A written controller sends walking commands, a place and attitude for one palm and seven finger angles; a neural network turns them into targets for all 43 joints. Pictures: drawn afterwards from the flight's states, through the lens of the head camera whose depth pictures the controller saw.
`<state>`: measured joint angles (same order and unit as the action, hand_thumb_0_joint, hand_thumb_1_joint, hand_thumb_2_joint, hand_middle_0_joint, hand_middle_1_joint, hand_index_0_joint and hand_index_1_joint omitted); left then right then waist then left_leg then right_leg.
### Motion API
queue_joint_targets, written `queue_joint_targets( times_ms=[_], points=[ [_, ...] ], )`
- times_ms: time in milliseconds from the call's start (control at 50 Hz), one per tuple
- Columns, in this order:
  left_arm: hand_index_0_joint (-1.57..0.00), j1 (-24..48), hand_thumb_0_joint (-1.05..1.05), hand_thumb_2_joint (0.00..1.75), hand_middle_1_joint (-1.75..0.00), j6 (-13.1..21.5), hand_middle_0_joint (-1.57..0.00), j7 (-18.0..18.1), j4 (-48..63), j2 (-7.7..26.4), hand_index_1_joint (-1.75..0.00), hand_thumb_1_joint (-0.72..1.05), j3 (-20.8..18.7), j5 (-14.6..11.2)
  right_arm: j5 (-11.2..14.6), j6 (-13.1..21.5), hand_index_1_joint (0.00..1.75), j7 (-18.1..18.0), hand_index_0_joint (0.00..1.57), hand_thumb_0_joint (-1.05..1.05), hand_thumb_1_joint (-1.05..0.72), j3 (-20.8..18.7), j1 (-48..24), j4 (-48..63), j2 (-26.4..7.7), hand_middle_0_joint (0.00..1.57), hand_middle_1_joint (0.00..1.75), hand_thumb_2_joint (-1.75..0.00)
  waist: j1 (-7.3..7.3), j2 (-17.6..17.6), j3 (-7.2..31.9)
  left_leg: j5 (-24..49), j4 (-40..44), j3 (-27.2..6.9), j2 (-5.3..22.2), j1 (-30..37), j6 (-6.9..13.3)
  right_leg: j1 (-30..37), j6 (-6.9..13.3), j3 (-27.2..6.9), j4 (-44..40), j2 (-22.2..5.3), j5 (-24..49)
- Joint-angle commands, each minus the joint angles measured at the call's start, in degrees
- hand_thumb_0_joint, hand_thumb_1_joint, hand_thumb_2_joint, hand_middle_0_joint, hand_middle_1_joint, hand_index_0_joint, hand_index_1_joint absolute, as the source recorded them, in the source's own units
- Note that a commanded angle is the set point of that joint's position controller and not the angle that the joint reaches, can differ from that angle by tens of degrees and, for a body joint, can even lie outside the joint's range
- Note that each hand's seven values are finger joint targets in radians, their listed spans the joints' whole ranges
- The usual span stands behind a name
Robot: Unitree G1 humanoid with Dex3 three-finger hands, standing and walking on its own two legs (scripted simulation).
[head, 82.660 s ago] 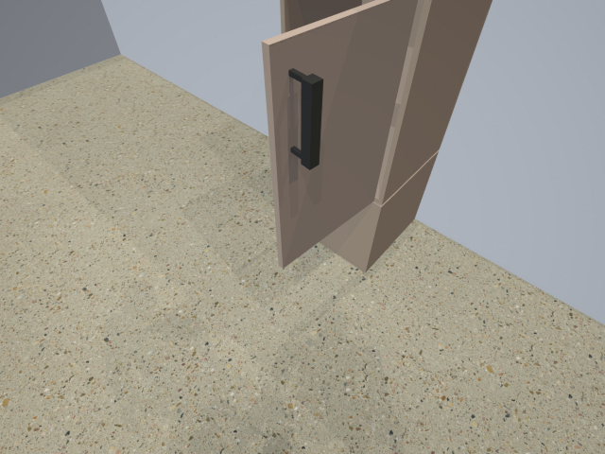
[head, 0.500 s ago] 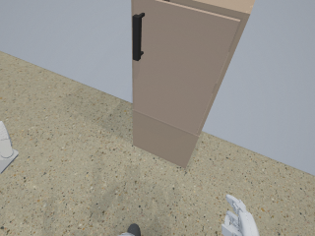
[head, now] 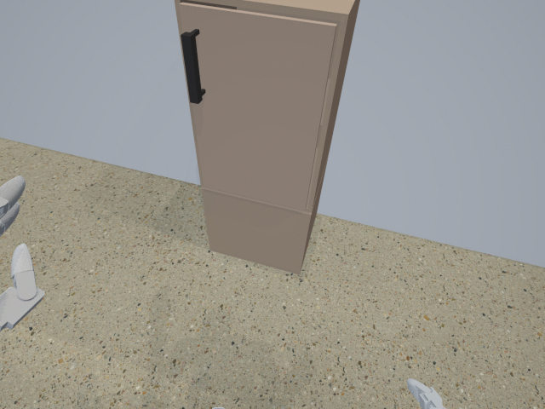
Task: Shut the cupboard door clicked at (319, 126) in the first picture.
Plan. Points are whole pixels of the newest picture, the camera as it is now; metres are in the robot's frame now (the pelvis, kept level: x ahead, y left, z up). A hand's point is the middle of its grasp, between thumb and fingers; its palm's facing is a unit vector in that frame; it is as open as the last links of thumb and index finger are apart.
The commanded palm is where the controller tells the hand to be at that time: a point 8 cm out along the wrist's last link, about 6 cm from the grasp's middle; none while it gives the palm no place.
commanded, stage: stop stepping back and stand still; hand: left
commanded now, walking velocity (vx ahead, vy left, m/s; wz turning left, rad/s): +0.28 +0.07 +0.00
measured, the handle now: (196, 66) +0.90 +0.21 +0.12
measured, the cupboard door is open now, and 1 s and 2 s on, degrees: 0 0 0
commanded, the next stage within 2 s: let the arm hang, fingers relaxed in 1.48 s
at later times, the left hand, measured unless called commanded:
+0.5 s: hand out of the picture +0.20 +0.31 +0.18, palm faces +0.48 -0.75 -0.45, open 7.4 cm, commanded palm +0.14 +0.35 +0.18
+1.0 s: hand out of the picture +0.20 +0.34 +0.18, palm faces +0.41 -0.78 -0.47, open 7.4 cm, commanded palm +0.14 +0.38 +0.18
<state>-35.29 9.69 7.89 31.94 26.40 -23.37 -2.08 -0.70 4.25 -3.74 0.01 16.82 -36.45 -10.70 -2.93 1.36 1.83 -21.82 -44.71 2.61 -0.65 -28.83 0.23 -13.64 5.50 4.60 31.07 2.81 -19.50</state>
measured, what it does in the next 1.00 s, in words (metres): steps on the spot: left foot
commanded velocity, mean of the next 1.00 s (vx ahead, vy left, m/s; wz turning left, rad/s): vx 0.03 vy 0.01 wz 0.00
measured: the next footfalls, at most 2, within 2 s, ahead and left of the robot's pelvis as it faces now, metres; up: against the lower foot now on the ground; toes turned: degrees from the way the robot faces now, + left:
left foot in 0.32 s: +0.04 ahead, +0.19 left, +0.00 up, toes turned +5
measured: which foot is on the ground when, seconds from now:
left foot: up 0.00-0.30, down 0.32-1.00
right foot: down 0.00-1.00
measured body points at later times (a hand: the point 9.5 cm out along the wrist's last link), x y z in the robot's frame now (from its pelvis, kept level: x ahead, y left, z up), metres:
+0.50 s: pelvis +0.01 +0.04 +0.00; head +0.00 +0.05 +0.45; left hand +0.17 +0.35 +0.21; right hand +0.17 -0.18 -0.08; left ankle +0.00 +0.18 -0.73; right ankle +0.01 -0.07 -0.73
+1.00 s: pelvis +0.00 +0.07 +0.01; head +0.01 +0.09 +0.45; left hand +0.17 +0.38 +0.20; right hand +0.17 -0.16 -0.07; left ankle +0.00 +0.18 -0.73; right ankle +0.01 -0.07 -0.73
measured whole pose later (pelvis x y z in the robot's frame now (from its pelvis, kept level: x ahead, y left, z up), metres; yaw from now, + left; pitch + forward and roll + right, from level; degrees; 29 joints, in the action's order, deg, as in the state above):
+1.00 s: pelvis +0.00 +0.07 +0.01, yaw +1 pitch +0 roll -1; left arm -33.0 12.4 8.6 29.7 25.2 -24.9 -2.6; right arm 0.7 4.0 -3.8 0.7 11.8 -33.6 -10.5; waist -1.1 1.1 -0.4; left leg -15.8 -29.3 4.3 2.2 -13.5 0.6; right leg -12.9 -1.8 1.0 26.3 -1.6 -13.2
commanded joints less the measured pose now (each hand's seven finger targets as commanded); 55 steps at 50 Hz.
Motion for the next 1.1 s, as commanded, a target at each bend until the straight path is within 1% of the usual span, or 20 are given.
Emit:
queue_joint_targets(
  times_ms=[0, 60, 140, 200, 240, 260, 280, 300, 320, 340, 360, 380, 420, 460, 500, 540, 620, 680, 820, 1080],
  points=[
    [-0.2, 8.1, 0.0, 0.9, -0.3, 6.1, -0.2, 2.3, 8.7, 12.2, -0.3, 0.9, -12.5, 0.1, -0.5, 2.7, 0.3, -0.7, 0.2, 0.0, -0.9, -3.2, -6.8, 7.0, -7.2, 0.2, 0.3, -0.9, 0.76, 1.9, -1.2, 3.4, -26.2, -5.4, 3.6, -12.6, -1.1, -3.5, 7.9, -28.6, -22.3, -21.9, -22.2],
    [-0.2, 9.2, 0.0, 0.9, -0.3, 5.3, -0.2, 2.1, -2.5, 8.9, -0.3, 0.9, -9.1, 0.2, 0.2, 2.3, 0.3, -1.7, 0.2, 0.0, -0.9, -2.8, -7.2, 6.8, -7.6, 0.2, 0.3, -0.9, 1.26, 0.6, -3.2, 5.2, -18.3, -2.3, 4.6, -7.5, -0.9, -9.2, 4.6, -20.6, -22.4, -17.8, -25.3],
    [-0.2, 14.6, 0.0, 0.9, -0.3, 5.5, -0.2, 2.5, -3.0, 6.8, -0.3, 0.9, -4.4, 0.9, 0.3, 3.9, 0.3, -2.6, 0.2, 0.0, -0.9, -3.1, -8.0, 6.4, -8.1, 0.2, 0.3, -0.9, 2.48, 3.7, -4.0, 2.3, -3.8, 1.2, 4.4, -2.7, 0.4, -3.2, 4.1, -18.3, -20.7, -18.3, -17.3],
    [-0.2, 12.6, 0.0, 0.9, -0.3, 4.5, -0.2, 3.4, -0.8, 5.8, -0.3, 0.9, -3.1, 1.2, 0.0, 4.5, 0.3, -2.8, 0.2, 0.0, -0.9, -2.6, -7.8, 7.1, -7.4, 0.2, 0.3, -0.9, 3.44, 8.6, -1.5, 0.1, 6.9, 3.9, 2.2, 7.0, 1.1, -3.4, 3.2, -15.3, -18.5, -16.2, -17.0],
    [-0.2, 11.7, 0.0, 0.9, -0.3, 4.3, -0.2, 3.8, 2.1, 6.1, -0.3, 0.9, -3.4, 0.7, -0.1, 4.8, 0.3, -3.0, 0.2, 0.0, -0.9, -2.8, -7.4, 7.4, -7.8, 0.2, 0.3, -0.9, 2.73, 9.2, -0.4, 2.3, 15.6, 4.5, 1.4, 14.1, 1.3, -3.9, 1.2, -11.2, -14.5, -13.3, -15.8],
    [-0.2, 12.2, 0.0, 0.9, -0.3, 4.7, -0.2, 3.8, 5.3, 6.8, -0.3, 0.9, -4.2, 0.4, 0.1, 4.9, 0.3, -3.0, 0.2, 0.0, -0.9, -3.0, -7.3, 7.8, -8.3, 0.2, 0.3, -0.9, 2.27, 6.2, 0.8, 2.9, 19.8, 3.0, 2.2, 17.2, 1.7, -3.3, -0.2, -9.7, -9.8, -11.6, -11.2],
    [-0.2, 12.6, 0.0, 0.9, -0.3, 5.2, -0.2, 3.8, 8.0, 7.7, -0.3, 0.9, -5.3, 0.1, 0.2, 4.9, 0.3, -3.0, 0.2, 0.0, -0.9, -3.3, -7.3, 8.2, -9.3, 0.2, 0.3, -0.9, 1.93, -0.8, 1.3, 3.7, 23.5, -3.2, 5.6, 19.9, 3.1, -4.7, -2.4, -7.7, -2.8, -8.7, -6.1],
    [-0.2, 13.1, 0.0, 0.9, -0.3, 5.9, -0.2, 3.9, 11.1, 8.4, -0.3, 0.9, -6.4, 0.2, 0.3, 4.8, 0.3, -2.8, 0.2, 0.0, -0.9, -3.5, -8.2, 9.1, -10.4, 0.2, 0.3, -0.9, 2.26, -11.0, 1.6, 9.1, 25.3, -13.2, 12.3, 22.9, 5.7, -9.2, -4.7, -4.4, 5.2, -4.3, -1.2],
    [-0.2, 13.8, 0.0, 0.9, -0.3, 6.5, -0.2, 4.1, 12.5, 10.8, -0.3, 0.9, -8.4, 0.6, 0.3, 4.8, 0.3, -2.5, 0.2, 0.0, -0.9, -3.1, -8.2, 9.5, -9.7, 0.2, 0.3, -0.9, 2.76, -14.1, 2.1, 15.9, 26.4, -17.8, 16.6, 23.5, 6.7, -11.3, -6.0, -1.5, 9.0, -3.2, -1.5],
    [-0.2, 11.1, 0.0, 0.9, -0.3, 6.5, -0.2, 3.7, 10.3, 10.2, -0.3, 0.9, -8.6, 0.5, 0.3, 4.8, 0.3, -2.1, 0.2, 0.0, -0.9, -3.0, -8.2, 8.7, -8.7, 0.2, 0.3, -0.9, 3.02, -12.4, 1.6, 16.1, 27.4, -15.0, 15.8, 19.7, 6.6, -8.8, -6.2, -2.0, 9.1, -2.7, -4.2],
    [-0.2, 9.6, 0.0, 0.9, -0.3, 5.9, -0.2, 3.3, 8.8, 9.9, -0.3, 0.9, -9.0, 0.4, 0.2, 4.8, 0.3, -2.1, 0.2, 0.0, -0.9, -2.6, -8.6, 8.0, -8.2, 0.2, 0.3, -0.9, 2.9, -15.6, 0.2, 9.7, 28.4, -12.3, 14.9, 13.6, 6.3, -4.3, -6.2, -1.6, 7.6, -3.4, -4.2],
    [-0.2, 10.4, 0.0, 0.9, -0.3, 5.6, -0.2, 3.4, 9.7, 9.8, -0.3, 0.9, -9.2, 0.7, 0.4, 5.0, 0.3, -1.9, 0.2, 0.0, -0.9, -2.3, -8.8, 8.2, -7.9, 0.2, 0.3, -0.9, 3.02, -18.0, -2.1, 5.8, 28.0, -9.6, 13.4, 9.0, 5.6, -0.5, -6.0, -1.3, 4.7, -3.2, -1.1],
    [-0.2, 11.8, 0.0, 0.9, -0.3, 6.2, -0.2, 3.3, 11.4, 10.5, -0.3, 0.9, -9.9, 0.9, 0.7, 5.7, 0.3, -1.6, 0.2, 0.0, -0.9, -2.1, -8.4, 8.0, -7.9, 0.2, 0.3, -0.9, 2.86, -16.6, -2.0, 7.3, 23.3, -4.0, 9.8, 6.9, 3.7, 4.6, -5.7, -2.5, -2.8, -3.3, 6.8],
    [-0.2, 7.6, 0.0, 0.9, -0.3, 6.0, -0.2, 3.1, 7.5, 8.4, -0.3, 0.9, -8.9, 0.3, 1.0, 5.6, 0.3, -0.9, 0.2, 0.0, -0.9, -2.2, -7.7, 8.0, -7.6, 0.2, 0.3, -0.9, 2.59, -7.7, 0.0, 8.1, 18.7, -2.0, 6.1, 5.7, 1.6, 7.8, -4.1, -8.2, -4.5, -5.5, 14.3],
    [-0.2, 5.6, 0.0, 0.9, -0.3, 5.6, -0.2, 2.9, 5.0, 7.0, -0.3, 0.9, -7.7, -0.2, 1.2, 4.7, 0.3, -0.2, 0.2, 0.0, -0.9, -2.6, -6.7, 7.9, -7.3, 0.2, 0.3, -0.9, 1.82, 2.9, 2.8, 10.0, 10.8, 0.1, 2.9, 8.8, -0.2, 6.1, -1.1, -16.2, -8.0, -11.2, 20.6],
    [-0.2, 4.7, 0.0, 0.9, -0.3, 5.0, -0.2, 2.9, 2.0, 6.0, -0.3, 0.9, -6.8, -0.3, 1.3, 3.7, 0.3, 0.1, 0.2, 0.0, -0.9, -2.3, -6.7, 7.4, -6.9, 0.2, 0.3, -0.9, 1.34, 4.8, 3.7, 11.4, 11.0, -0.1, 2.7, 10.5, -0.6, 6.2, -0.4, -16.2, -7.8, -13.1, 27.7],
    [-0.2, 5.9, 0.0, 0.9, -0.3, 4.7, -0.2, 2.4, 3.6, 8.0, -0.3, 0.9, -8.3, -0.5, 1.5, 2.7, 0.3, -0.8, 0.2, 0.0, -0.9, -2.5, -8.5, 8.5, -7.8, 0.2, 0.3, -0.9, 2.08, -1.6, 6.3, 30.7, 17.7, -1.8, 6.5, 18.7, 0.3, 5.5, -5.0, -6.6, -1.3, -6.6, 32.0],
    [-0.2, 7.4, 0.0, 0.9, -0.3, 5.0, -0.2, 2.1, 7.2, 7.8, -0.3, 0.9, -7.4, -0.3, 1.6, 2.2, 0.3, -1.0, 0.2, 0.0, -0.9, -2.2, -8.8, 9.6, -7.4, 0.2, 0.3, -0.9, 2.4, -5.0, 6.8, 38.2, 18.8, -2.6, 8.0, 19.4, 0.6, 6.7, -6.0, -3.7, -0.3, -4.6, 29.8],
    [-0.2, 3.4, 0.0, 0.9, -0.3, 5.5, -0.2, 2.5, 11.4, 9.2, -0.3, 0.9, -9.6, -0.5, 1.5, 2.7, 0.3, -0.8, 0.2, 0.0, -0.9, -2.2, -9.0, 10.9, -7.4, 0.2, 0.3, -0.9, 2.91, -9.9, 6.8, 29.7, 20.6, -1.7, 6.6, 15.4, -0.1, 9.8, -5.6, -3.5, -2.0, -4.4, 27.0],
    [-0.2, 6.9, 0.0, 0.9, -0.3, 4.8, -0.2, 2.3, 4.5, 5.4, -0.3, 0.9, -6.0, -0.4, 1.7, 2.6, 0.3, -1.2, 0.2, 0.0, -0.9, -2.1, -9.0, 10.4, -7.8, 0.2, 0.3, -0.9, 2.9, -5.0, 1.7, 6.6, 25.1, -2.2, 5.8, 9.1, 0.7, 7.7, -6.0, -5.7, -7.3, -4.6, 14.8]
  ],
)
